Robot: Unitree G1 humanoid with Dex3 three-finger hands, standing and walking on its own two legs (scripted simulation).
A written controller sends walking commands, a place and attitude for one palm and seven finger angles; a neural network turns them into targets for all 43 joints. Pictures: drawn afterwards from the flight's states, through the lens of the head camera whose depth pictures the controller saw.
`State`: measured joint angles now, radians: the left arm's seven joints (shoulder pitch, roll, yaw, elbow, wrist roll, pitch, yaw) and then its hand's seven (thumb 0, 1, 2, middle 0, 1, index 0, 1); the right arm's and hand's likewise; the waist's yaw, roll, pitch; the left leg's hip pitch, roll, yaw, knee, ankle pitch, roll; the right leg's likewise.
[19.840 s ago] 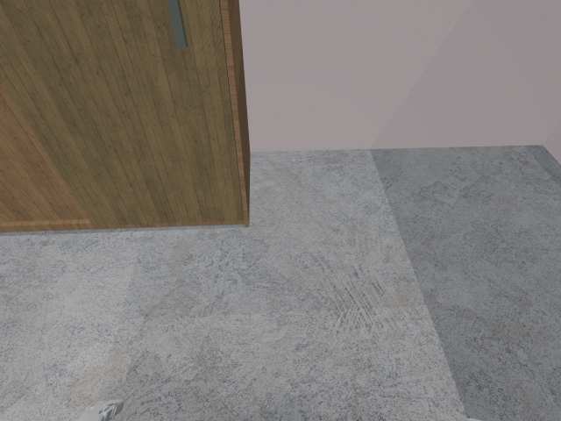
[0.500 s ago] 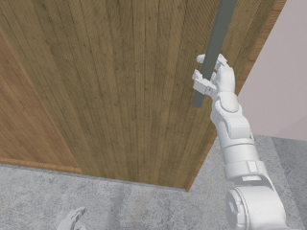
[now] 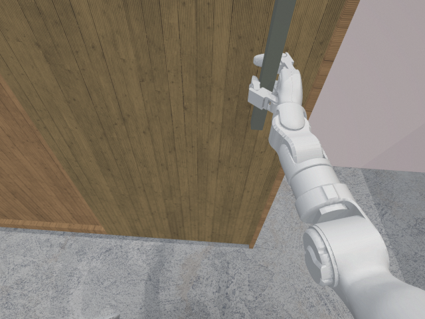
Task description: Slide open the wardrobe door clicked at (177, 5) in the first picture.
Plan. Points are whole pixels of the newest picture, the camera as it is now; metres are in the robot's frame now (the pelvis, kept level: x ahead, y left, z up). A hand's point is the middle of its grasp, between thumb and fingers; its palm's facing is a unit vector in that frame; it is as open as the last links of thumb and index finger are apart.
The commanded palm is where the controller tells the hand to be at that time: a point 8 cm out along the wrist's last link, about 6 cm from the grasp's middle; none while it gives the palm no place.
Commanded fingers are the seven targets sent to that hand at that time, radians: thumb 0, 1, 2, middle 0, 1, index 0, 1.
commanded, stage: tug the door sideways, standing still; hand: right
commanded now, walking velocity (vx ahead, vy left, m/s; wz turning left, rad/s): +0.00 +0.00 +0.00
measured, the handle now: (269, 59) +0.52 -0.06 +0.23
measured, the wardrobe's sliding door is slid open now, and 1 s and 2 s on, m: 0.00 0.00 0.13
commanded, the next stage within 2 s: step sideways, sliding the door along in 0.30 s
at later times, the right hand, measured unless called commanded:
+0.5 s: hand (256, 93) +0.47 -0.04 +0.19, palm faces -0.02 +1.00 -0.07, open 6.3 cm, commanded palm +0.45 -0.06 +0.20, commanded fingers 0.00 -0.90 -0.90 0.45 1.40 0.45 1.40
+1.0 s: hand (251, 95) +0.48 -0.03 +0.18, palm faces +0.07 +1.00 -0.06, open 6.4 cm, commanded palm +0.46 -0.01 +0.19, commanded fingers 0.00 -0.90 -0.90 0.45 1.40 0.45 1.40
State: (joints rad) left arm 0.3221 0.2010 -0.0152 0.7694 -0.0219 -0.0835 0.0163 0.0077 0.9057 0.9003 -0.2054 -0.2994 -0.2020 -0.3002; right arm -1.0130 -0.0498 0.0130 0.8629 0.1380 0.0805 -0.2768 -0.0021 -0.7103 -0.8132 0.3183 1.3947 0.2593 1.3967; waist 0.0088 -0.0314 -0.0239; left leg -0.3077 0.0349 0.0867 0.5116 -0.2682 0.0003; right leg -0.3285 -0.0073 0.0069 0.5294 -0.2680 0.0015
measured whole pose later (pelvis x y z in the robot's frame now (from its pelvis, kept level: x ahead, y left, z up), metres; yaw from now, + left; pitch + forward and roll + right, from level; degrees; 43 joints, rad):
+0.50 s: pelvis +0.00 +0.00 +0.00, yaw +2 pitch +4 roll +0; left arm 0.28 0.22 -0.02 0.77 -0.03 -0.13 0.04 0.01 0.90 0.90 -0.21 -0.30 -0.20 -0.30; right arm -0.99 -0.11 -0.01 0.91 0.12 -0.06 -0.17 -0.03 -0.67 -0.79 0.36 1.40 0.27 1.40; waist 0.02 -0.04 -0.02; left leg -0.34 0.03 0.06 0.55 -0.28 -0.01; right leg -0.35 -0.01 -0.02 0.56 -0.28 -0.01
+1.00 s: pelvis +0.02 +0.09 -0.01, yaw -5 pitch +0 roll +0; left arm 0.08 0.24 0.05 0.67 -0.04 -0.08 0.03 0.01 0.91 0.90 -0.20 -0.30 -0.20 -0.30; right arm -0.89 -0.15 0.05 0.42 0.12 -0.12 -0.11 -0.06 -0.72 -0.85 0.43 1.40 0.16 1.40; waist -0.09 -0.03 0.27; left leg -0.52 -0.03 0.00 1.13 -0.50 0.04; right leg -0.25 -0.10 -0.04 0.60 -0.35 0.05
